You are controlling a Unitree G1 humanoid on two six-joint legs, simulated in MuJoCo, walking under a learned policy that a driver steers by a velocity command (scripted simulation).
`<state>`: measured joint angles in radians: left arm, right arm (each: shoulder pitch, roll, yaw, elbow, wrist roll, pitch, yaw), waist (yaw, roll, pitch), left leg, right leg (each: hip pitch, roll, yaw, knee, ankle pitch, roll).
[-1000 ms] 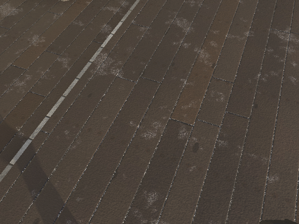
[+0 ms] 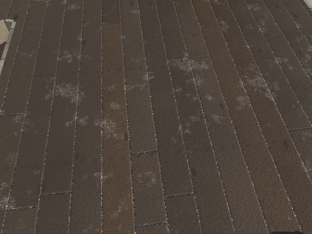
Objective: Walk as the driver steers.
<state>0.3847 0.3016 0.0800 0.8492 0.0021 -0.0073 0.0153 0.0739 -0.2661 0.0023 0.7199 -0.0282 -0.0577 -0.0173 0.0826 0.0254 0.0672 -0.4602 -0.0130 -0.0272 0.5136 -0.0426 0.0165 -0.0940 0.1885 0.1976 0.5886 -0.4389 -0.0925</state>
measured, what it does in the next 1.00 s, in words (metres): steps on the spot, turning left: right foot, then left foot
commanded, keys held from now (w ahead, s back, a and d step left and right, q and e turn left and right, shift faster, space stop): q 0.94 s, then e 0.06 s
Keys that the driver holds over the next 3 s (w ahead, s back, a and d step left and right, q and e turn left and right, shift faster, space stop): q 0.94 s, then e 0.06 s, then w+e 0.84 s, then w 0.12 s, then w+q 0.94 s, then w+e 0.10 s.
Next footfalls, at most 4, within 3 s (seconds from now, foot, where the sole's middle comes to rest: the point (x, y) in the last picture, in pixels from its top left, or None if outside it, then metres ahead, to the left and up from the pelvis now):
0.36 right None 0.08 -0.09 -0.76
0.74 left None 0.03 0.12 -0.76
1.26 right None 0.12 -0.04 -0.76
1.72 left None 0.42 0.21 -0.76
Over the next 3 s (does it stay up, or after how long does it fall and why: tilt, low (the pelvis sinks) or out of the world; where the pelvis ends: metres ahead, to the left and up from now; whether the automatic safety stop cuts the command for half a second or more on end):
stays up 0.91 0.20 0.02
